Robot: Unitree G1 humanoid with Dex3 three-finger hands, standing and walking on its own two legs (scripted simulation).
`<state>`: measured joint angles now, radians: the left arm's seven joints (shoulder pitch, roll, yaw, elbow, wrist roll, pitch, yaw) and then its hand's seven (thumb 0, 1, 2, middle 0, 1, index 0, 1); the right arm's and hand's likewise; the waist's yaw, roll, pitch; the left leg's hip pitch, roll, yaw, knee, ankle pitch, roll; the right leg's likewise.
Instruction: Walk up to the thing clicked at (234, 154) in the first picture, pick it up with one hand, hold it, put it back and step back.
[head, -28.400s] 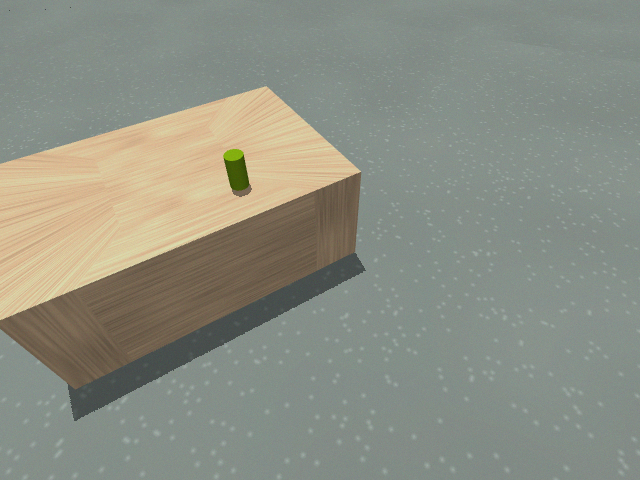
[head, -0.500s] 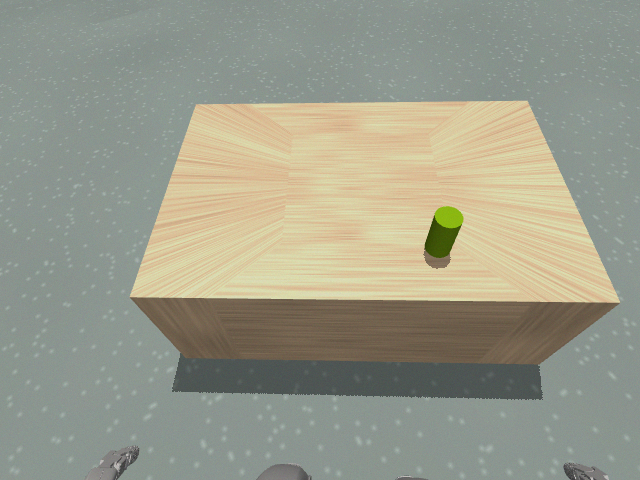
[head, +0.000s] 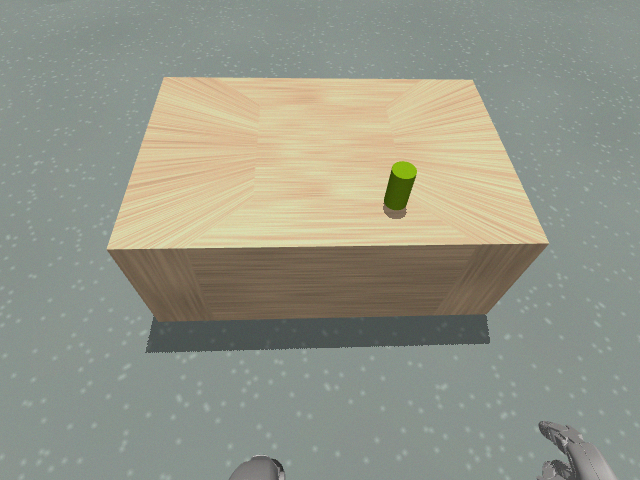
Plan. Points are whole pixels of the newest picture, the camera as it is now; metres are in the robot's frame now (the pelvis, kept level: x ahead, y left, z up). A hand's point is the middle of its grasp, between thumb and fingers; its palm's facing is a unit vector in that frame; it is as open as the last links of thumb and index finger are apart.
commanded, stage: step back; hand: right
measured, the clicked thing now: (399, 186) +0.82 -0.18 -0.28
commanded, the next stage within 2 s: stand in 1.92 s
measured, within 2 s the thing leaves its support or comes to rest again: neither
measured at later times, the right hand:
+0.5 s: hand out of the picture -0.04 -0.29 -0.14, palm faces -0.15 +0.90 -0.41, open 7.4 cm
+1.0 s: hand out of the picture -0.18 -0.35 -0.16, palm faces -0.21 +0.90 -0.39, open 7.4 cm
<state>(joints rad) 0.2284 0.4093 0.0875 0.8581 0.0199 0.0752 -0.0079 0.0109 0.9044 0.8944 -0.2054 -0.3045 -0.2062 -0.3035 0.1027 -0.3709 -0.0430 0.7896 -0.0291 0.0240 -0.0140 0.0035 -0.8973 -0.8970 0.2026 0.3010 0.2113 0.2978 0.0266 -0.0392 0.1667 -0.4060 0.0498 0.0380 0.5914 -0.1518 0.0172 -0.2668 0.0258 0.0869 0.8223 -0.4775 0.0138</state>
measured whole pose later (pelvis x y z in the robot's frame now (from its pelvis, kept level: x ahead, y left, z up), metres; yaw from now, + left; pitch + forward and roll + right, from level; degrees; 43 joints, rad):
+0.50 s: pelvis -0.15 -0.04 +0.00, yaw +7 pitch -2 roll +0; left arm 0.08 0.38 0.07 0.77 0.01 0.09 0.01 0.01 0.90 0.89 -0.21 -0.30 -0.21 -0.30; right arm 0.21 -0.35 -0.03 0.86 -0.02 0.02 -0.02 0.01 -0.90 -0.90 0.20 0.30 0.21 0.30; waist -0.01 -0.04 0.17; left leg -0.31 -0.02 -0.03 0.66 -0.31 0.03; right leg -0.47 0.06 0.08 1.09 -0.54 -0.02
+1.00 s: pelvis -0.30 -0.10 -0.01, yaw +9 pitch -1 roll +0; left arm 0.19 0.40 0.06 0.86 0.04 0.02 0.01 0.01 0.90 0.89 -0.21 -0.31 -0.21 -0.30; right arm 0.19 -0.40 -0.05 0.91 -0.03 0.05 -0.01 0.01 -0.90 -0.90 0.20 0.30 0.21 0.30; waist 0.03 0.02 0.12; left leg -0.29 -0.03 -0.04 0.76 -0.50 0.00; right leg -0.37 -0.05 -0.04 0.71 -0.32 0.00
